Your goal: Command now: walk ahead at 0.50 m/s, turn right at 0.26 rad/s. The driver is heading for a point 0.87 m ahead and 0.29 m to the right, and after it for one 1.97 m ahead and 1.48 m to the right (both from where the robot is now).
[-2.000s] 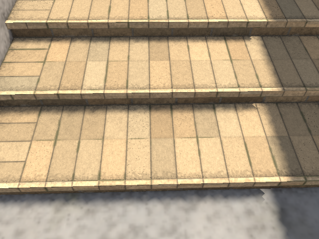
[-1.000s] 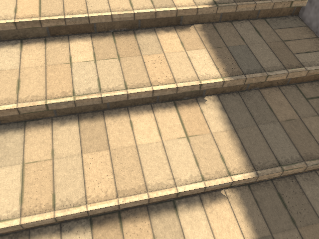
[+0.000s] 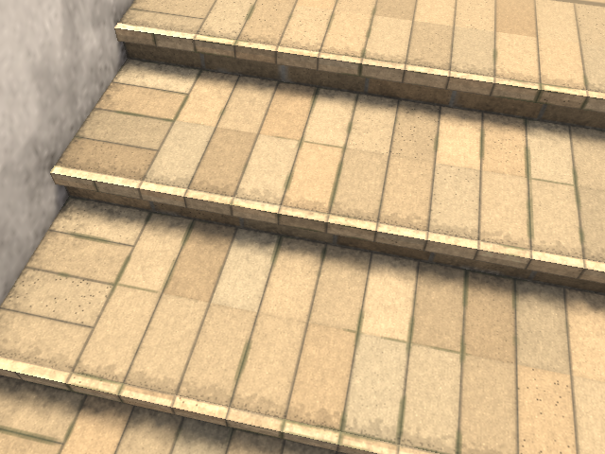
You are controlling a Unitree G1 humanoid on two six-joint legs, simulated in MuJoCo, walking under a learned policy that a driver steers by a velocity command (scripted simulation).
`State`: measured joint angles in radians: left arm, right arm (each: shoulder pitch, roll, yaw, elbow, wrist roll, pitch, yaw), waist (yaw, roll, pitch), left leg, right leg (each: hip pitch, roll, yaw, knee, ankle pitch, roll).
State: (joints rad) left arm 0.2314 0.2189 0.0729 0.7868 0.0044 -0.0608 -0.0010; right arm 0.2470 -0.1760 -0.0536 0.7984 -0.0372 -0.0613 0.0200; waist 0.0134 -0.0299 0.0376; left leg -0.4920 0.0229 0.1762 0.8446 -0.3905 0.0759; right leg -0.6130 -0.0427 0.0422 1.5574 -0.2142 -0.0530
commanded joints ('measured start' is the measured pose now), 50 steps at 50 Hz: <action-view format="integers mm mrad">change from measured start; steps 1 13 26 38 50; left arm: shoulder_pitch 93 -271 141 -13 -115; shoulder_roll -45 -2 210 143 68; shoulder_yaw -13 -2 48 17 -7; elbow -60 -125 -109 -34 -237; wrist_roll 17 42 1 13 49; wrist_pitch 35 56 72 -71 51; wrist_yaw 10 -28 35 31 -8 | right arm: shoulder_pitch -4 324 -10 -280 17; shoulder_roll -31 -111 -193 -61 -102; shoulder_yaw -6 -21 0 66 21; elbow -3 98 -119 -399 -99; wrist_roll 6 -22 91 1 20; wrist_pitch -57 -67 -78 19 -68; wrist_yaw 6 -63 30 -30 -34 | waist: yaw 72 -94 189 -57 7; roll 104 123 -148 104 58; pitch -19 31 -457 -40 -17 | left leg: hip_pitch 85 836 -276 217 382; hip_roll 253 297 -65 24 251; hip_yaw -340 -19 -110 -134 -257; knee -560 -629 844 63 -552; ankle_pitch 113 676 57 236 945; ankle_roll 57 89 -125 -124 101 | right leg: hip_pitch -150 -551 989 27 -343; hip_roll -34 -34 -109 60 109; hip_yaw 72 -119 527 204 28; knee -4 -273 -973 -1429 -15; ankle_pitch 43 -30 213 359 -288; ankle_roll -26 -74 -380 -165 67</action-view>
